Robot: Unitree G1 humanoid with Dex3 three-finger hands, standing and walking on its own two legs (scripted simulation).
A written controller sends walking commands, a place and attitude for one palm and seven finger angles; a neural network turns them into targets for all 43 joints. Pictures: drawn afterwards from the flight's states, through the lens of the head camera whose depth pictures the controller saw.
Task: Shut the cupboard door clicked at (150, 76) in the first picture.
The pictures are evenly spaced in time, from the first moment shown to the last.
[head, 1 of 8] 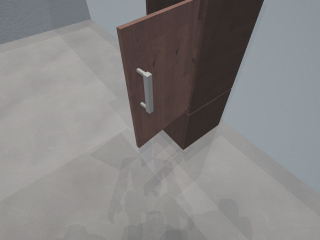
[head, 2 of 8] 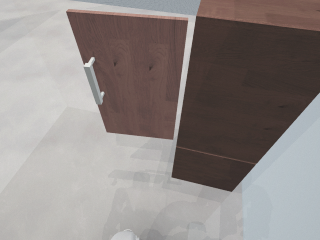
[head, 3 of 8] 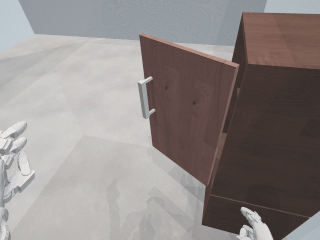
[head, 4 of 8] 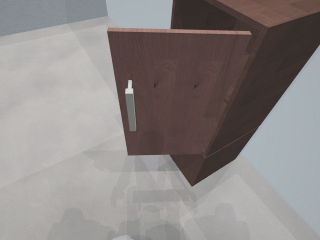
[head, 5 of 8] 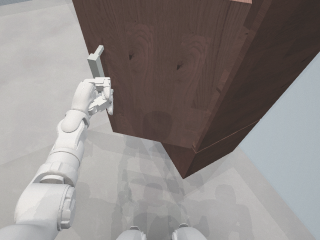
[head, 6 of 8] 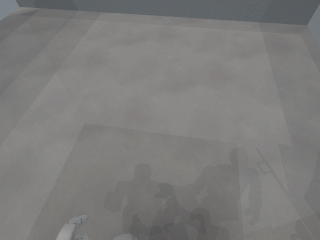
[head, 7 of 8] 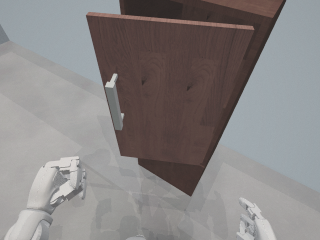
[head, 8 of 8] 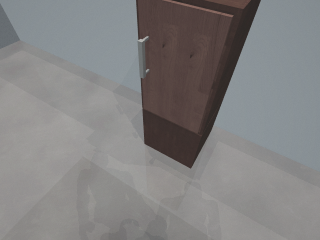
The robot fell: no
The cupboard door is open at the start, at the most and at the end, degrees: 97 97 0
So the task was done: yes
